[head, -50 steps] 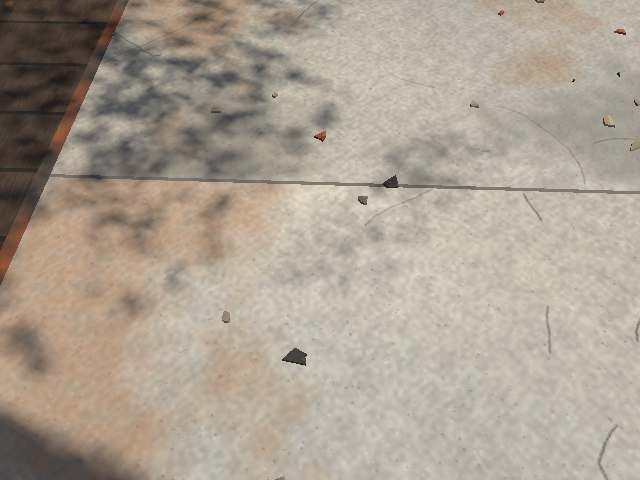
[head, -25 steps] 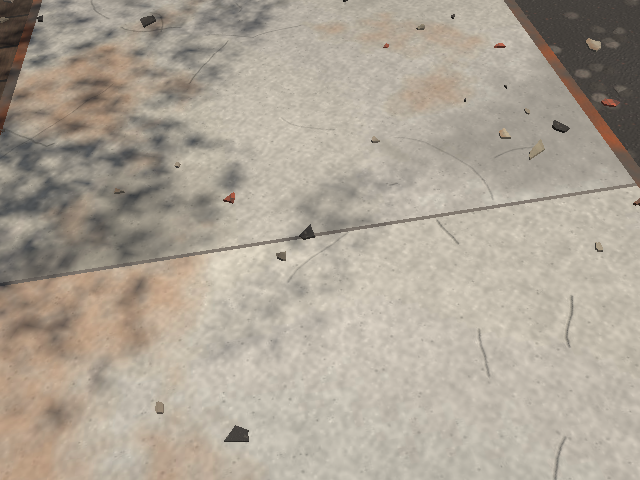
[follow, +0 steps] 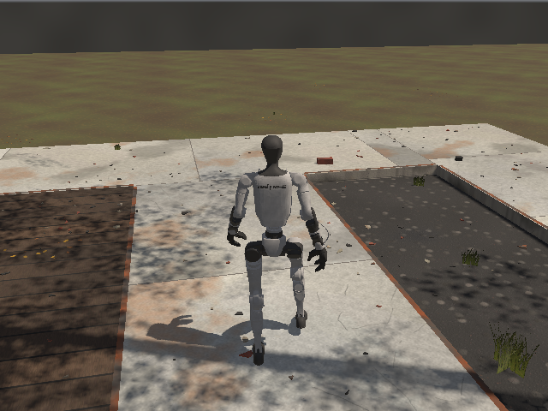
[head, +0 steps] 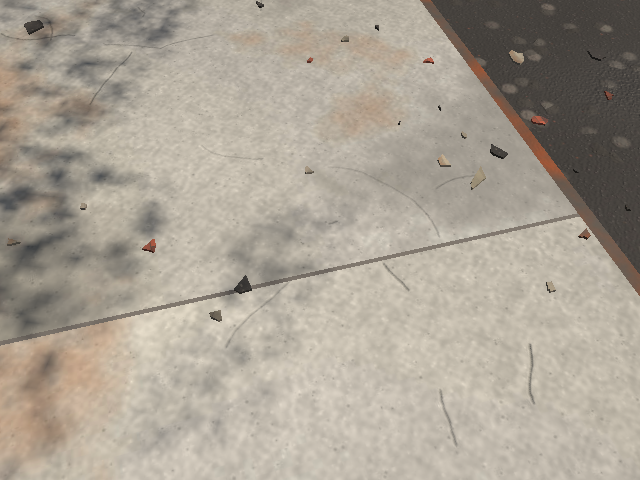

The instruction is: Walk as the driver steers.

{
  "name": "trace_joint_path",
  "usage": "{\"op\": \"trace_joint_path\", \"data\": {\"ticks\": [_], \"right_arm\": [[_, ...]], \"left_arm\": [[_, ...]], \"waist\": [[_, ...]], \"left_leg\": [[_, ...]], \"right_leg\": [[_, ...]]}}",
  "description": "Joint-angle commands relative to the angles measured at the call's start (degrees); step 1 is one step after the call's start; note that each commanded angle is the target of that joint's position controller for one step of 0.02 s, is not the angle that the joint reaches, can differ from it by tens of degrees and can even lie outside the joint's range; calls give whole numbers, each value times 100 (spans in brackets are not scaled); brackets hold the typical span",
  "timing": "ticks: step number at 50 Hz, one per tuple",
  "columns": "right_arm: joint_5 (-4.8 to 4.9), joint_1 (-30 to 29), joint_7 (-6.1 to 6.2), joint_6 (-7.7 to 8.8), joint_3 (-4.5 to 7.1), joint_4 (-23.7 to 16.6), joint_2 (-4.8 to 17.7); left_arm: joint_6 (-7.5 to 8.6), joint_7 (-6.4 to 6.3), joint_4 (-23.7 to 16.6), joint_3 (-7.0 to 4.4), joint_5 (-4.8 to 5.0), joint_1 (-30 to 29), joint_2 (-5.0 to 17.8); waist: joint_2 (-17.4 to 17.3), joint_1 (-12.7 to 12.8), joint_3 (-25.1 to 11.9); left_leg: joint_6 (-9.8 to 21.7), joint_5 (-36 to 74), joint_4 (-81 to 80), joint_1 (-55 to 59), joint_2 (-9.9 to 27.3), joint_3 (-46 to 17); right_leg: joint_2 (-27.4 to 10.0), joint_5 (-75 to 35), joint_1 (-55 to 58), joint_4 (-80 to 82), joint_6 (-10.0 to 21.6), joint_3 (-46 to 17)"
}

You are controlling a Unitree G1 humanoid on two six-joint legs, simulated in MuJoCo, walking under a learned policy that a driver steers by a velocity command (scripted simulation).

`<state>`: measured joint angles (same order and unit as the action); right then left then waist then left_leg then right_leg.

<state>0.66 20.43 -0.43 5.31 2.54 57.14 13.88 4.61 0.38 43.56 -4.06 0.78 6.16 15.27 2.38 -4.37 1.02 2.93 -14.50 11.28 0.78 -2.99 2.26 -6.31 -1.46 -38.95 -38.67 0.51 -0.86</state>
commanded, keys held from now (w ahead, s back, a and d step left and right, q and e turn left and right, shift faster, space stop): w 0.34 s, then w+q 0.58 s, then w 0.08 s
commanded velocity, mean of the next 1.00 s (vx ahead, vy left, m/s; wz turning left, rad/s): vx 0.50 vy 0.00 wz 0.25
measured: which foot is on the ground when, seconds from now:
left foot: down 0.00-0.18, up 0.20-0.68, down 0.70-1.00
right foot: up 0.00-0.14, down 0.16-0.72, up 0.74-1.00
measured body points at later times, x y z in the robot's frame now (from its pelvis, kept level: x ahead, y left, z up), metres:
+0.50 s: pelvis +0.29 -0.04 +0.00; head +0.31 -0.04 +0.45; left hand +0.32 +0.24 -0.12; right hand +0.46 -0.30 -0.11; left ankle +0.46 +0.15 -0.68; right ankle +0.25 -0.13 -0.74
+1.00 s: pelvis +0.58 +0.06 +0.00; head +0.61 +0.08 +0.45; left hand +0.69 +0.37 -0.09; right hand +0.73 -0.19 -0.11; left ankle +0.54 +0.12 -0.74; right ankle +0.78 -0.08 -0.68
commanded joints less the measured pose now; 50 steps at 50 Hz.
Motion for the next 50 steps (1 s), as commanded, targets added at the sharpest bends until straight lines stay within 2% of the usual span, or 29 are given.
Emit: {"op": "trace_joint_path", "data": {"ticks": [1, 3, 5, 6, 7, 8, 9, 10, 11, 12, 13, 15, 17, 19, 25, 30, 33, 34, 35, 36, 37, 38, 39, 40, 41, 42, 44, 47, 50], "right_arm": [[53, 177, 53, 26, 184, -213, 1029], [61, 296, 71, -45, 197, -154, 1053], [59, 224, 96, -104, 236, -172, 1164], [48, 161, 106, -134, 262, -195, 1245], [31, 43, 111, -180, 251, -228, 1227], [-20, -10, 117, -190, 188, -321, 1109], [-47, 681, 63, -92, -13, -453, 428], [1, 694, 1, 56, -41, -323, 457], [173, 84, -38, 145, 126, -536, 1028], [221, -382, -35, 187, 124, -685, 1051], [141, -564, -8, 175, 133, -717, 958], [55, -317, 21, 21, 158, -649, 775], [27, -253, 51, -109, 126, -647, 579], [16, -563, 65, -169, 126, -765, 583], [30, -1615, -61, -103, 71, -1104, 471], [50, -2225, -227, -105, 44, -1522, 492], [43, -1937, -319, -117, 142, -1660, 703], [45, -1346, -315, -133, 255, -1562, 880], [63, -400, -262, -147, 450, -1322, 1214], [77, 457, -139, -200, 629, -1211, 1796], [120, 229, -164, -169, 628, -1346, 2017], [70, 325, -176, -154, 488, -1393, 1529], [32, 154, -151, -126, 426, -1411, 1247], [19, -203, -151, -98, 391, -1489, 1150], [0, -537, -133, -91, 336, -1583, 954], [-59, -711, -111, -96, 302, -1689, 897], [-35, -750, -63, -95, 327, -1751, 967], [12, -545, 51, -92, 386, -1724, 1155], [35, -316, 102, -125, 356, -1647, 1071]], "left_arm": [[107, 108, -612, 53, 43, -911, 124], [131, 186, -726, 46, 56, -1094, 202], [144, 230, -732, -14, 49, -928, 391], [136, 220, -659, -83, 39, -593, 553], [121, 187, -437, -200, 36, 201, 763], [96, 122, -171, -307, -3, 1234, 1030], [70, 94, -20, -443, -140, 1929, 1618], [50, 105, 46, -316, -63, 2032, 1229], [43, 98, 20, -199, -22, 1591, 922], [41, 87, -68, -142, -23, 1094, 778], [60, 111, -77, -99, -65, 749, 649], [125, 145, -74, -53, -126, 422, 476], [198, 153, 25, -72, -79, 442, 548], [227, 94, 132, -115, -120, 536, 688], [211, -40, 396, -144, -116, 928, 874], [51, -79, 631, -191, -33, 1279, 951], [-95, -149, 577, -253, -1, 1105, 1150], [-158, -185, 534, -262, -8, 1009, 1197], [-203, -232, 470, -217, -27, 1014, 1111], [-149, -251, 303, -88, -182, 1198, 837], [63, -138, 79, 123, -184, 1572, 187], [300, -33, 42, 13, 33, 1025, 782], [409, 12, -102, -7, 182, 579, 893], [448, -22, -126, 13, 102, 437, 808], [417, -70, -113, -46, -51, 365, 878], [346, -71, -127, -71, -99, 439, 877], [217, -77, -160, -66, -149, 555, 741], [136, -95, -335, -9, -174, 125, 568], [186, -19, -436, 78, -146, -400, 378]], "waist": [[-603, -88, 397], [-620, -37, 446], [-716, 198, 248], [-835, 423, -34], [-831, 881, -522], [-715, 1319, -1212], [552, 1121, -2229], [1070, 1134, -2759], [750, 1121, -1777], [356, 969, -1022], [-27, 761, -536], [141, 378, -296], [174, 255, -171], [125, 273, 12], [-6, 674, 240], [-46, 872, 418], [190, 589, 105], [235, 246, -282], [77, -194, -806], [-861, -390, -1489], [-2008, 161, -2145], [-1255, -227, -2172], [-960, -241, -1451], [-292, 13, -918], [-214, 208, -670], [-334, 386, -532], [-396, 530, -419], [-420, 441, -211], [-589, 161, -165]], "left_leg": [[767, 2043, -382, -286, 1433, -585], [730, 2378, -171, 195, 1653, -617], [631, 3439, 262, 549, 1772, -590], [573, 4449, 714, 647, 1756, -539], [456, 5195, 1641, 499, 1573, -359], [290, 4491, 2983, -467, 1335, -245], [-77, 1876, 5401, -2859, 441, -29], [-81, -1761, 6375, -3710, 11, -816], [17, -1592, 6732, -4265, 397, -932], [62, -1076, 6513, -4294, 692, -727], [35, -686, 6102, -4108, 907, -626], [-18, -283, 5623, -3440, 1159, -671], [-131, -96, 5282, -3353, 1228, -601], [-254, 450, 4807, -3732, 1291, -612], [-248, 2222, 2918, -3702, 997, -397], [-18, 1661, 2290, -4177, 841, -304], [250, 702, 2250, -3565, 468, 134], [378, 596, 2179, -2752, 212, 330], [578, 804, 1992, -1371, -16, 298], [1024, 1003, 2012, 402, 1092, -1448], [2192, -225, 966, 2135, 2257, -4794], [1929, -533, 564, 2231, 2180, -4760], [1686, -180, 606, 1661, 1978, -3856], [1522, 465, 583, 737, 1749, -3204], [1431, 1056, 505, 12, 1568, -2744], [1430, 1439, 371, -490, 1440, -2550], [1492, 1877, 185, -966, 1330, -2281], [1369, 2175, 60, -1293, 1115, -1777], [1026, 1867, 115, -1457, 792, -1289]], "right_leg": [[267, -457, 238, 676, 56, 249], [308, -206, 133, 896, 193, 186], [453, 228, 517, 1003, 365, 238], [621, 466, 1058, 965, 475, 356], [787, 399, 2134, 1081, 657, 502], [369, 202, 3871, 849, 917, 87], [-1228, 1050, 6339, 897, 1812, -2459], [-1734, 1568, 6656, 1875, 2068, -4230], [-1474, 1858, 5950, 2047, 1726, -3488], [-1250, 1502, 4939, 2214, 1536, -2646], [-1018, 1053, 4039, 2437, 1439, -2087], [-701, 748, 3085, 2839, 1336, -1481], [-632, 565, 2689, 3113, 1411, -1129], [-642, 434, 2667, 3300, 1413, -770], [-488, 224, 2997, 3417, 1037, 300], [-897, -144, 4266, 3005, 892, 568], [-984, -2383, 4656, 2050, 685, 806], [-880, -3306, 4571, 1188, 564, 972], [-612, -3363, 4015, -103, 363, 1172], [-294, -1254, 2485, -2060, 95, 1251], [1041, 3299, 80, -3943, -247, 389], [706, 3241, -566, -4242, -62, -571], [463, 2823, -834, -4082, 74, -474], [199, 2405, -633, -3543, 101, -429], [26, 2189, -239, -3006, 59, -416], [-48, 2068, 123, -2808, 17, -433], [-59, 1959, 326, -2321, -142, -354], [45, 1043, 250, -1221, -378, -206], [260, -332, 744, 134, -375, -64]]}}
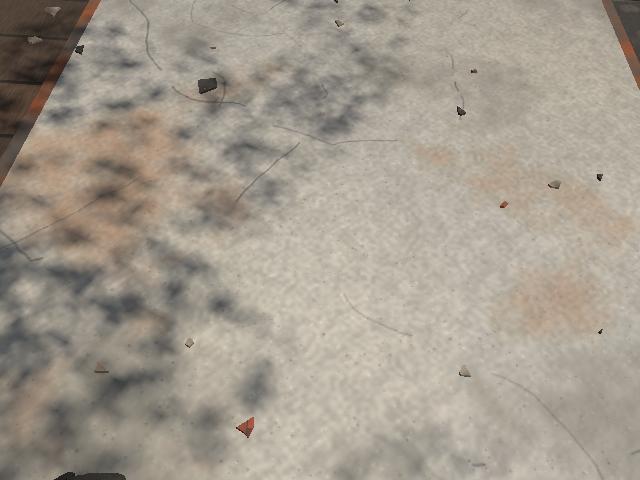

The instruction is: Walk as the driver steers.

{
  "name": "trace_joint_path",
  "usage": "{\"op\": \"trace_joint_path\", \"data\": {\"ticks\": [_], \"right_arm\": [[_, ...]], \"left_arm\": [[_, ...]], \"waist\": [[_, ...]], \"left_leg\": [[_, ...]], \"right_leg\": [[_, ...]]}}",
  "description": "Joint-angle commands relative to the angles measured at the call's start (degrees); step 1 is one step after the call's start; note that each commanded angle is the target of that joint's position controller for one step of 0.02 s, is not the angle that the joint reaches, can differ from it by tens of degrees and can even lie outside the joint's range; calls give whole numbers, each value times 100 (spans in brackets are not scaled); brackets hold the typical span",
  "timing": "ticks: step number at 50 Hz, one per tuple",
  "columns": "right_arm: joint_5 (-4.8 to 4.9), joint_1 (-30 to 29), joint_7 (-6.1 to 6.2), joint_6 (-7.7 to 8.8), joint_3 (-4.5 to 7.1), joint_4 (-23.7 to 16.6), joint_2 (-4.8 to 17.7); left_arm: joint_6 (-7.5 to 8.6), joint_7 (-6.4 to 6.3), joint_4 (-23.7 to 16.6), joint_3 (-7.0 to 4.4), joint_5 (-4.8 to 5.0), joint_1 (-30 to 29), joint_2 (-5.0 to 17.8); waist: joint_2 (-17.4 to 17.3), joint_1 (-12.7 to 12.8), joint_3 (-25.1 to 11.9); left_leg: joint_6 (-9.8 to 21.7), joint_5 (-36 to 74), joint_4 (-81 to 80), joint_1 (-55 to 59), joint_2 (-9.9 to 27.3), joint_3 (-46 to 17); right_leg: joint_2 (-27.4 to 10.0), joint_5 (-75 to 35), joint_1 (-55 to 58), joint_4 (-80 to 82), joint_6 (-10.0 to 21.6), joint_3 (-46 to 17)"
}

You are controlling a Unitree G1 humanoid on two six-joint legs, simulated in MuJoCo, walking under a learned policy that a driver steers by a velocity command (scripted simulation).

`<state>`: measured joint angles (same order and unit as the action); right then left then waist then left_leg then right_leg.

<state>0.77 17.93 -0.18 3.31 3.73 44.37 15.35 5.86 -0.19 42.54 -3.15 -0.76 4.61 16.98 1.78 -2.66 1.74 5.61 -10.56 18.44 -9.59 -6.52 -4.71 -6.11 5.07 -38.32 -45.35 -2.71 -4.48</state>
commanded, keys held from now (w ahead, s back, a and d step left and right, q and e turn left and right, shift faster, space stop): w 0.18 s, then no key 0.82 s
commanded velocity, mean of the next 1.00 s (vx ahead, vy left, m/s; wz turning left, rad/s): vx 0.21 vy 0.00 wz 0.09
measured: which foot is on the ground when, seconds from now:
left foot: down 0.00-0.22, up 0.24-0.60, down 0.62-1.00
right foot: up 0.00-0.18, down 0.20-1.00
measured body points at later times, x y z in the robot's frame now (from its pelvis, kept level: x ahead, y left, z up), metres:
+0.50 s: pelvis +0.24 -0.06 +0.00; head +0.29 -0.07 +0.44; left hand +0.32 +0.21 -0.12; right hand +0.41 -0.31 -0.12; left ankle +0.30 +0.11 -0.71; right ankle +0.27 -0.15 -0.75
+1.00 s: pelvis +0.31 -0.02 -0.01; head +0.32 -0.02 +0.44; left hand +0.39 +0.25 -0.15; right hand +0.46 -0.27 -0.13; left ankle +0.32 +0.10 -0.75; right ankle +0.27 -0.15 -0.75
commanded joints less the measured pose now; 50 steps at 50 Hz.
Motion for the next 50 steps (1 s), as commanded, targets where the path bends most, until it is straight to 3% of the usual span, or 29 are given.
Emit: {"op": "trace_joint_path", "data": {"ticks": [1, 4, 7, 9, 10, 11, 12, 13, 14, 15, 16, 18, 19, 21, 24, 27, 29, 30, 31, 32, 33, 34, 35, 37, 42, 50], "right_arm": [[18, 78, 77, 72, 227, -319, 913], [26, 378, 59, 56, 217, -175, 925], [7, 504, 84, -5, 237, -95, 980], [4, 355, 99, -53, 244, -119, 1014], [-28, 239, 101, -67, 188, -180, 894], [-128, 145, 124, -67, 87, -369, 685], [-31, 1184, 102, 11, -35, -283, 232], [-10, 1075, 97, 42, 36, -160, 741], [60, 456, 96, 24, 115, -278, 966], [7, 66, 121, -4, 101, -374, 933], [-78, -163, 131, -40, 120, -448, 893], [-69, 57, 130, -148, 83, -434, 582], [-53, 163, 143, -197, 41, -399, 417], [-73, 98, 183, -247, -5, -418, 303], [-81, -159, 203, -308, -2, -410, 372], [-87, -523, 205, -367, 39, -467, 465], [-122, -595, 200, -358, 56, -473, 444], [-172, -638, 205, -344, 68, -487, 490], [-212, -670, 234, -329, 107, -541, 699], [-189, -773, 270, -347, 161, -605, 995], [-138, -906, 248, -378, 124, -552, 766], [-119, -1010, 193, -386, 89, -576, 521], [-152, -1014, 165, -377, 68, -572, 452], [-160, -944, 134, -303, 79, -509, 519], [-122, -894, 143, -237, 79, -362, 501], [-112, -984, 149, -259, 82, -56, 470]], "left_arm": [[85, 72, -382, 4, 37, -433, 184], [135, 146, -529, -16, 98, -801, 317], [192, 207, -608, -64, 92, -812, 478], [221, 199, -488, -146, 89, -252, 629], [241, 175, -313, -244, 11, 441, 835], [253, 151, -225, -303, -120, 1332, 1159], [176, 189, -10, -393, -124, 1714, 1437], [133, 220, -27, -263, 80, 1793, 905], [98, 201, -105, -180, 96, 1371, 670], [65, 199, -165, -114, 40, 961, 545], [41, 205, -149, -60, 37, 730, 418], [45, 212, -60, 7, -21, 522, 282], [46, 212, -10, 8, -35, 427, 302], [4, 172, 75, -49, -33, 283, 510], [-110, 118, 222, -82, 21, 317, 639], [-204, 116, 388, -47, 34, 391, 596], [-256, 112, 447, -4, 81, 296, 526], [-265, 113, 510, 38, 98, 406, 420], [-252, 109, 547, 89, 21, 580, 289], [-226, 129, 626, 90, -72, 1054, 262], [-246, 114, 693, 143, -52, 1202, 101], [-296, 95, 677, 142, -36, 857, 212], [-349, 68, 664, 116, -9, 654, 310], [-439, 30, 680, 109, -18, 635, 351], [-482, -14, 843, 95, 33, 604, 382], [-602, -82, 1176, 72, 54, 534, 372]], "waist": [[-571, -121, -210], [-633, -277, -52], [-714, -199, -2], [-833, 156, -228], [-748, 509, -737], [-249, 861, -1611], [1551, 506, -2398], [1016, 711, -2334], [509, 749, -1498], [35, 605, -1096], [-104, 471, -746], [241, 149, -695], [367, 63, -731], [449, 12, -850], [442, 122, -1017], [392, 242, -794], [342, 152, -615], [237, 138, -536], [-47, 231, -585], [-618, 583, -695], [-964, 647, -799], [-809, 452, -550], [-634, 363, -404], [-623, 367, -364], [-448, 355, -569], [-222, 375, -456]], "left_leg": [[713, 1250, -618, -426, 1171, -612], [683, 1002, -410, 99, 1440, -895], [604, 1441, -21, 844, 1782, -1223], [455, 2746, 564, 1009, 1693, -1144], [261, 3441, 1487, 809, 1346, -882], [-8, 2349, 3066, -87, 915, -591], [-490, -1814, 5177, -2173, -41, -234], [-552, -2582, 5770, -2702, 86, -770], [-601, -2243, 5889, -2972, 312, -721], [-659, -1924, 5631, -2847, 576, -451], [-705, -1746, 5207, -2732, 763, -258], [-758, -1448, 4414, -2016, 987, -143], [-814, -1337, 3979, -1760, 998, -44], [-886, -971, 3159, -1355, 983, 101], [-883, -71, 2358, -869, 945, 200], [-795, 118, 1813, -698, 941, 194], [-655, 464, 1035, -308, 881, 286], [-558, 942, 550, -44, 924, 212], [-433, 1894, 512, 336, 1283, -164], [-178, 2469, 797, 697, 1627, -439], [-32, 1624, 845, 476, 1589, -424], [-160, 938, 799, 119, 1326, -314], [-269, 888, 791, -10, 1205, -229], [-325, 1316, 893, -41, 1133, -160], [-282, 2142, 1120, 141, 1108, -103], [-259, 1921, 1068, 106, 1028, -21]], "right_leg": [[316, -1311, 828, 1050, -32, 348], [366, -1274, 682, 1487, 124, 274], [413, -554, 510, 1747, 376, 264], [601, -222, 1256, 1970, 611, 477], [502, -707, 2354, 1961, 828, 427], [-439, -1892, 3938, 1661, 1220, -537], [-1744, -2335, 5927, 1819, 2307, -2848], [-1743, -1987, 5851, 2173, 2226, -3308], [-1540, -2327, 5149, 2152, 1967, -2336], [-1273, -3026, 4425, 2191, 1795, -1669], [-1067, -3433, 3790, 2319, 1720, -1272], [-741, -3751, 3081, 2562, 1610, -775], [-650, -3944, 2871, 2641, 1629, -553], [-573, -4175, 2646, 2712, 1644, -231], [-511, -3621, 2613, 2790, 1546, -8], [-532, -2305, 2574, 2808, 1475, -105], [-442, -1254, 2438, 2665, 1312, -167], [-281, -639, 2369, 2567, 1090, -178], [-61, 14, 2200, 2357, 822, -109], [344, 899, 1899, 2183, 602, 139], [504, 1229, 2081, 2259, 450, 369], [524, 1086, 2210, 2232, 379, 436], [507, 955, 2164, 2158, 387, 429], [448, 569, 2256, 2081, 392, 374], [371, -94, 2561, 1899, 363, 334], [357, -40, 2715, 1942, 317, 329]]}}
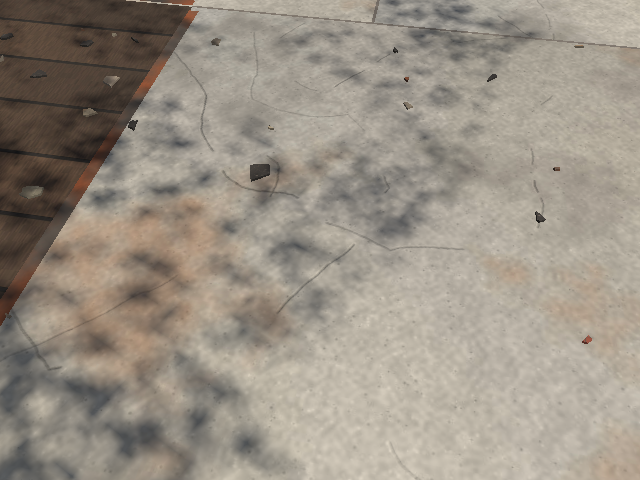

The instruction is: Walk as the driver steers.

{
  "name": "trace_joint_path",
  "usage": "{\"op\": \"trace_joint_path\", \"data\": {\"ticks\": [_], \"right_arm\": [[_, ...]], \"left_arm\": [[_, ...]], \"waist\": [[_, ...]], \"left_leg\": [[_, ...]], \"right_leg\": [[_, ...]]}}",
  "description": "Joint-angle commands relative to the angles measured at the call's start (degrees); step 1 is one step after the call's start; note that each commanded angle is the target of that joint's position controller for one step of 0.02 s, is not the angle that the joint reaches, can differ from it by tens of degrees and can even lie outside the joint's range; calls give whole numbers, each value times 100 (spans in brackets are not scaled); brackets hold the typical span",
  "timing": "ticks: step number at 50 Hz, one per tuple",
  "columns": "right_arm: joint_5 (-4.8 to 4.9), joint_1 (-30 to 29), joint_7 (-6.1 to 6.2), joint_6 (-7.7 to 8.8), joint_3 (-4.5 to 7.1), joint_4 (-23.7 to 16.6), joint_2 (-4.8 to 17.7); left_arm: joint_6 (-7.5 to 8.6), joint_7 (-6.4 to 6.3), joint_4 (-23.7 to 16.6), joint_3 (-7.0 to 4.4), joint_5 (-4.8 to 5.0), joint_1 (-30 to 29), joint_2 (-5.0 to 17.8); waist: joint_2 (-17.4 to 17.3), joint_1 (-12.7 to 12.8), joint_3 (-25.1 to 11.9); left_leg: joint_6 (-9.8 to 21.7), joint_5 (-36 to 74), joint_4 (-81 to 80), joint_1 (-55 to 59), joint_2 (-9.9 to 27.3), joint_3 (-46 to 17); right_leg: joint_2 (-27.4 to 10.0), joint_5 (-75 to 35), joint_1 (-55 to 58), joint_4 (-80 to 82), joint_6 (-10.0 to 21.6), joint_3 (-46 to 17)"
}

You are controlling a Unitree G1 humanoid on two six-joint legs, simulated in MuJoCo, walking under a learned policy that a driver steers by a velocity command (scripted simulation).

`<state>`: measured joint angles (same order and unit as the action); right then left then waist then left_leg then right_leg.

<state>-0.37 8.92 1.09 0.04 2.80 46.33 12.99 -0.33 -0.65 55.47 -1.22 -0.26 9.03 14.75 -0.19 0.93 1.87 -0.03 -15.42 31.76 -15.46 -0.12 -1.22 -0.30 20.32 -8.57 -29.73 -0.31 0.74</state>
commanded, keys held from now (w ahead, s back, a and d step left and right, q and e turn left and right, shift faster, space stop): no key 1.00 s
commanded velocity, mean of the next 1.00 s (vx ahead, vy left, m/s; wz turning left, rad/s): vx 0.00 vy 0.00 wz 0.00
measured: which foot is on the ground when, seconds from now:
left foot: down 0.00-1.00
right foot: down 0.00-1.00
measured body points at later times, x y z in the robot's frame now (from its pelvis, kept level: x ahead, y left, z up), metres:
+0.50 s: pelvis -0.01 +0.00 +0.00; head -0.01 +0.00 +0.45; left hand +0.02 +0.26 -0.15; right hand +0.07 -0.26 -0.14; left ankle +0.02 +0.12 -0.73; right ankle -0.05 -0.12 -0.73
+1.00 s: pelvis -0.02 +0.00 +0.00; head -0.01 +0.00 +0.45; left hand -0.02 +0.24 -0.15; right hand +0.03 -0.25 -0.15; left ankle +0.02 +0.12 -0.73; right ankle -0.05 -0.12 -0.73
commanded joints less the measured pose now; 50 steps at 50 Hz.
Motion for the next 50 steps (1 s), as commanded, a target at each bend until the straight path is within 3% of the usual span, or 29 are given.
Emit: {"op": "trace_joint_path", "data": {"ticks": [1, 28, 50], "right_arm": [[3, -90, 27, 63, 176, -202, 700], [26, -45, 126, -14, 80, 1139, 571], [47, 229, 143, -35, -31, 1615, 422]], "left_arm": [[11, -44, -75, -123, 4, 89, 596], [88, -151, 613, -29, -14, 620, 342], [135, -168, 705, 22, 7, 1234, 102]], "waist": [[-15, 18, -446], [5, -42, 39], [27, -88, 96]], "left_leg": [[300, 2346, -282, 690, 375, -356], [173, 902, -715, 528, 169, -167], [167, 969, -731, 470, 140, -131]], "right_leg": [[-225, -1533, -258, 397, 74, -192], [-154, -566, -595, 803, 72, -119], [-127, -732, -640, 844, 100, -96]]}}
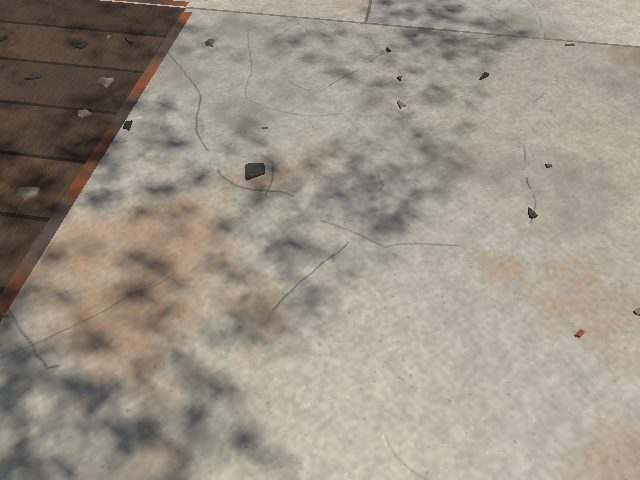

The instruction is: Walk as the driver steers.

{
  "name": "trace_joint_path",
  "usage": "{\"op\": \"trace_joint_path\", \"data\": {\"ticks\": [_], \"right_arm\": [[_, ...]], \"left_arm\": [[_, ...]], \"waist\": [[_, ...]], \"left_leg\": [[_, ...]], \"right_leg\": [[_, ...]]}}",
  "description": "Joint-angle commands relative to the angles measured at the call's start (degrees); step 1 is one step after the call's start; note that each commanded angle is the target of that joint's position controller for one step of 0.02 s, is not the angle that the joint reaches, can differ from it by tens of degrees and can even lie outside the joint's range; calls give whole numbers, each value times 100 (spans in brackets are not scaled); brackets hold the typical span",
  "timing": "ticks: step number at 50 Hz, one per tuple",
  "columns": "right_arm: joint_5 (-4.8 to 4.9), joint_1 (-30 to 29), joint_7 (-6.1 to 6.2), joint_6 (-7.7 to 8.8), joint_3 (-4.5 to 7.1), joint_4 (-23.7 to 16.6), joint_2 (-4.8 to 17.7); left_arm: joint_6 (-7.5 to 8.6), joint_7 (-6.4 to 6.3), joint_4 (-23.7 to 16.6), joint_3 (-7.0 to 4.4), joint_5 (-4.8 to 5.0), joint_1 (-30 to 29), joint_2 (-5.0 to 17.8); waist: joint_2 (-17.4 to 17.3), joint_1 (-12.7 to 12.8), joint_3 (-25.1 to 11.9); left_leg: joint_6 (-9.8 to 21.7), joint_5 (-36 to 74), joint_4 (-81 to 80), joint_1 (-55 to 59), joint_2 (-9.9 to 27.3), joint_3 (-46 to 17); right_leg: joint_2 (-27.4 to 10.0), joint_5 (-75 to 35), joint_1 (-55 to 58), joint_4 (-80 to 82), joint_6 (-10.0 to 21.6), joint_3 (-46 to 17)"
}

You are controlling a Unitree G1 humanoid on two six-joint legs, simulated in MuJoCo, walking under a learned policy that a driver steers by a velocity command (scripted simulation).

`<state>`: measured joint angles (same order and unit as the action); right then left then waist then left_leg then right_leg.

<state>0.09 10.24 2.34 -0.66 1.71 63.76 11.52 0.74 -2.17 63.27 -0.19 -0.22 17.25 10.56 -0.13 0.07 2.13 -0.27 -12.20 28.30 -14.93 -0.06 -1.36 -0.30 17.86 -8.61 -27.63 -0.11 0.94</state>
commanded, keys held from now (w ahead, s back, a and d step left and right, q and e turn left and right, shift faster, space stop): w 1.00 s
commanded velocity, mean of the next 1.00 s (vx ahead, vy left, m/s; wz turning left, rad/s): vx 0.38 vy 0.00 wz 0.00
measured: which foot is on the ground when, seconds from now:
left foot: down 0.00-0.76, up 0.78-1.00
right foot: down 0.00-0.28, up 0.30-0.72, down 0.74-1.00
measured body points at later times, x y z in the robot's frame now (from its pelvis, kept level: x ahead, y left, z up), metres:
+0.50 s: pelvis +0.13 +0.04 +0.01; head +0.14 +0.05 +0.46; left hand +0.25 +0.30 -0.12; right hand +0.06 -0.19 -0.14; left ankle +0.05 +0.12 -0.74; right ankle +0.20 -0.12 -0.66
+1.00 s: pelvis +0.42 -0.03 +0.01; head +0.43 -0.03 +0.46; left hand +0.43 +0.23 -0.13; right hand +0.54 -0.29 -0.12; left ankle +0.51 +0.15 -0.66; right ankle +0.42 -0.10 -0.74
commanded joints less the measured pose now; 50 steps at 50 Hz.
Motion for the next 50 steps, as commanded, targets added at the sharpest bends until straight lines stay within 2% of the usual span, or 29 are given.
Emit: {"op": "trace_joint_path", "data": {"ticks": [1, 4, 7, 8, 10, 12, 13, 14, 15, 16, 17, 18, 20, 21, 26, 29, 32, 34, 35, 36, 37, 38, 39, 40, 41, 42, 43, 45, 50], "right_arm": [[-1, 196, 20, 29, 60, -66, 506], [51, 148, 26, 71, 109, -107, 600], [92, -219, -106, 354, 57, -346, 315], [113, -288, -157, 430, 68, -396, 348], [188, -164, -224, 546, 68, -430, 322], [195, 640, -233, 595, 161, -76, 400], [157, 1229, -228, 582, 247, 122, 556], [137, 2081, -201, 592, 391, 267, 1032], [106, 2697, -276, 652, 438, 317, 1445], [39, 2165, -277, 740, 277, 205, 1022], [46, 1674, -289, 792, 192, 18, 746], [36, 1354, -324, 802, 140, -105, 670], [-1, 1265, -342, 734, 36, -169, 451], [-14, 1415, -313, 700, 25, -143, 475], [-41, 1613, -129, 601, 38, -235, 796], [16, 1878, -97, 599, 84, -211, 923], [89, 1946, -87, 574, 131, -164, 924], [63, 1796, -86, 528, 188, -218, 1046], [33, 1712, -89, 484, 219, -249, 1118], [0, 1611, -96, 431, 203, -297, 1072], [-57, 1544, -118, 424, 134, -433, 951], [-25, 2319, -202, 541, -93, -505, 64], [98, 2081, -258, 739, -39, -431, 341], [269, 1450, -278, 843, 88, -685, 765], [282, 1043, -236, 886, 108, -803, 872], [209, 887, -175, 861, 160, -822, 854], [148, 1011, -138, 770, 196, -798, 766], [125, 1207, -115, 607, 186, -776, 507], [13, 79, -105, 550, 250, -1219, 646]], "left_arm": [[21, -21, -14, -74, 8, 545, 470], [6, -71, -126, -185, 94, 576, 762], [160, -45, -141, -367, 177, 901, 1202], [199, -34, -196, -380, 161, 840, 1172], [261, 20, -341, -367, 177, 547, 1062], [238, 69, -473, -361, 226, 254, 1021], [267, 80, -560, -346, 215, 118, 999], [333, 102, -708, -259, 173, -51, 682], [450, 79, -922, -191, 192, -74, 377], [530, 106, -955, -254, 303, -161, 605], [586, 168, -962, -260, 347, -215, 640], [622, 187, -934, -287, 298, -242, 664], [611, 218, -952, -404, 191, -356, 831], [573, 251, -957, -398, 194, -367, 724], [489, 304, -1463, -270, 150, -1614, 403], [490, 378, -1673, -225, 188, -2181, 452], [517, 465, -1850, -235, 210, -2446, 587], [548, 499, -1830, -329, 200, -2129, 808], [547, 486, -1716, -424, 199, -1639, 984], [527, 453, -1421, -566, 214, -674, 1213], [491, 396, -1168, -679, 180, 374, 1525], [468, 396, -1001, -771, 46, 971, 2006], [467, 413, -998, -619, 55, 828, 1551], [502, 411, -1060, -528, 99, 214, 1281], [535, 421, -1203, -451, 100, -377, 1059], [573, 456, -1239, -403, 38, -723, 901], [606, 484, -1224, -350, -14, -889, 730], [623, 496, -1090, -336, -11, -779, 696], [599, 271, -884, -397, 1, -164, 1056]], "waist": [[42, 0, -58], [301, 67, 450], [1070, 230, 793], [995, 206, 890], [905, -5, 953], [692, -370, 657], [432, -582, 411], [-841, -867, 65], [-1879, -944, -313], [-1011, -609, 29], [-632, -420, 299], [-385, -288, 344], [-356, -172, 350], [-507, -165, 318], [-333, -329, 551], [-447, -447, 639], [-447, -338, 706], [-562, -36, 342], [-696, 253, -56], [-703, 733, -620], [-431, 1133, -1313], [1181, 683, -2368], [1164, 778, -2463], [996, 603, -1391], [439, 414, -844], [143, 195, -540], [225, -41, -417], [410, -200, -314], [254, -36, 96]], "left_leg": [[195, 55, -379, 468, 60, -39], [314, -2256, 79, -378, -204, 205], [320, -1176, 1488, -1320, -92, 451], [396, -1172, 1798, -1496, 98, 326], [543, -1478, 1238, -1273, 231, 298], [496, -629, 7, 495, -147, 670], [489, -348, -133, 1306, -68, 373], [905, -920, -935, 2209, 992, -1382], [1683, -1401, -1858, 2752, 2143, -3818], [1743, -1598, -1827, 2436, 2334, -3920], [1532, -1412, -1791, 2171, 2101, -3174], [1326, -1034, -1857, 1967, 1827, -2494], [1028, 237, -1950, 1709, 1378, -1445], [1023, 730, -1975, 1605, 1300, -1170], [1068, 1501, -2233, 1151, 1101, -455], [1075, 1375, -2383, 1078, 1150, -271], [992, 1838, -2183, 1653, 1390, -180], [863, 3361, -1591, 2044, 1479, -69], [792, 4457, -960, 2127, 1448, 20], [653, 5025, 166, 1868, 1220, 204], [485, 3804, 1803, 616, 979, 300], [112, -12, 4213, -1531, -184, 240], [248, -1869, 5090, -2179, -280, -685], [357, -1580, 5357, -2731, 69, -575], [408, -996, 5114, -2566, 409, -421], [407, -592, 4739, -2255, 640, -330], [419, -373, 4446, -1846, 828, -362], [387, -309, 4075, -1531, 924, -302], [104, 936, 2526, -2512, 1016, -195]], "right_leg": [[-85, 70, -588, 679, 105, -78], [-309, 2430, -908, 888, 512, -539], [-1661, 3097, -539, 1784, 1254, -2364], [-1897, 2894, -573, 1907, 1381, -2627], [-1763, 2204, -602, 1717, 1206, -2261], [-1077, 1381, -1237, 1084, 815, -1276], [-772, 511, -1609, 358, 657, -860], [-111, -54, -2460, -1673, 287, 2], [386, 1264, -3471, -3353, 159, -43], [-3, 1222, -3950, -4349, 294, -599], [-269, 622, -4161, -4582, 449, -685], [-480, 80, -4111, -4419, 522, -584], [-687, -552, -3779, -3847, 496, -398], [-704, -654, -3601, -3616, 420, -296], [-533, -1518, -3403, -1743, 97, 64], [-328, -1949, -2906, -908, 121, 242], [-292, -1908, -2853, -436, 341, 125], [-93, -1627, -2247, -331, 532, 206], [104, -1464, -1552, -404, 646, 333], [281, -1436, -340, -379, 805, 439], [-455, -1238, 1449, -530, 1102, -408], [-2032, 335, 3383, 190, 2090, -3447], [-2178, 755, 3283, 1175, 2066, -4723], [-2002, 606, 2425, 1262, 1720, -3802], [-1801, -54, 1385, 1383, 1530, -2895], [-1588, -648, 524, 1528, 1401, -2254], [-1340, -935, -33, 1691, 1293, -1743], [-1183, -1102, -539, 1956, 1357, -1320], [-1157, -1420, -357, 2275, 1411, -924]]}}
Keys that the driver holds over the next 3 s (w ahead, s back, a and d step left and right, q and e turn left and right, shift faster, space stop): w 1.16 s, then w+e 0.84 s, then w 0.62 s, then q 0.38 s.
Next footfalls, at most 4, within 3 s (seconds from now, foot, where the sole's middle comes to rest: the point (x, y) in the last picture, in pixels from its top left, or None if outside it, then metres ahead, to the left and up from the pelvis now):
0.74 right None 0.46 -0.11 -0.77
1.28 left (275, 365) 0.77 0.14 -0.77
1.84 right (394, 282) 1.02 -0.16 -0.77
2.34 left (370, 186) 1.38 -0.11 -0.77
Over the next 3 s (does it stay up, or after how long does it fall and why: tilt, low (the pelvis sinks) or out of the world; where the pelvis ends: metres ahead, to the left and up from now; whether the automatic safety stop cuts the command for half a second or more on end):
stays up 1.42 -0.29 -0.01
